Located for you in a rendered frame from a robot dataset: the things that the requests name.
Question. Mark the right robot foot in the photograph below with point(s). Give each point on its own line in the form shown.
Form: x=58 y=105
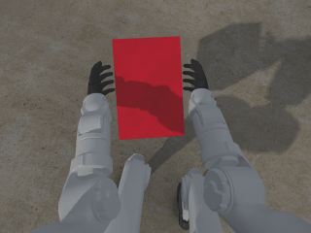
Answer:
x=184 y=223

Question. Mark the right robot hand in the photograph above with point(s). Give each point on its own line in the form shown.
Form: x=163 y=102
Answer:
x=199 y=81

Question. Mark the right robot upper arm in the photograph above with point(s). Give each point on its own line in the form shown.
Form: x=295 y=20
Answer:
x=237 y=194

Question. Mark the left robot hand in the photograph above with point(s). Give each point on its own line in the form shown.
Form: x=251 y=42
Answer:
x=95 y=84

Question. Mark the right robot forearm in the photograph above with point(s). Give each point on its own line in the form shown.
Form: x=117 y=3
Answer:
x=212 y=133

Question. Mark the left robot forearm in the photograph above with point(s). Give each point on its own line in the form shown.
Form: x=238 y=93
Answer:
x=93 y=155

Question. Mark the carton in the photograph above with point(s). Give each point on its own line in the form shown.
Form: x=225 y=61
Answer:
x=149 y=87

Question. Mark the left robot upper arm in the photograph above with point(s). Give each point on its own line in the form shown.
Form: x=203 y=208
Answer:
x=86 y=207

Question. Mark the robot right thigh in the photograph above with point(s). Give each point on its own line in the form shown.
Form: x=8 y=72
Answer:
x=201 y=218

